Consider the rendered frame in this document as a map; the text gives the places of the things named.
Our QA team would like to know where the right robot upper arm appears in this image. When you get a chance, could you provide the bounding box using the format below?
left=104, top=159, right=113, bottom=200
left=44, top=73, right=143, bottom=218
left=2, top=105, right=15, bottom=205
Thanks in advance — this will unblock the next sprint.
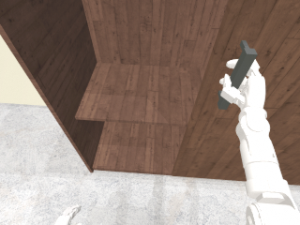
left=246, top=202, right=300, bottom=225

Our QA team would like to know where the right robot hand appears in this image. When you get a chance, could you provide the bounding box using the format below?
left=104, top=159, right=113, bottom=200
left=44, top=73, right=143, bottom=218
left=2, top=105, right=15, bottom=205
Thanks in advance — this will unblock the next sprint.
left=219, top=59, right=266, bottom=111

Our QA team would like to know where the wardrobe door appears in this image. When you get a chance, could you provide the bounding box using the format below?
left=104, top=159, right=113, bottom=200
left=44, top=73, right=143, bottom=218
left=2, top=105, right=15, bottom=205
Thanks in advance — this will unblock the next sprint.
left=172, top=0, right=300, bottom=186

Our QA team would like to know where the left robot hand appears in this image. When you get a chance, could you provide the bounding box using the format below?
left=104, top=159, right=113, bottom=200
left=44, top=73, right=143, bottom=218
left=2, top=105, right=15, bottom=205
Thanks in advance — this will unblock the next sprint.
left=54, top=204, right=82, bottom=225

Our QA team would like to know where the handle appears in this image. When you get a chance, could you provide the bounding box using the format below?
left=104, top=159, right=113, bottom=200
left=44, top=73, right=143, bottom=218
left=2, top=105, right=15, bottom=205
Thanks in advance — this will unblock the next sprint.
left=217, top=40, right=258, bottom=110

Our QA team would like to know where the robot right forearm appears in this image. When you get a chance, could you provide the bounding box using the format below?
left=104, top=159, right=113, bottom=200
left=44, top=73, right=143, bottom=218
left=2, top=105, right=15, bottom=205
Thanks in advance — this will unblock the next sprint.
left=235, top=106, right=300, bottom=217

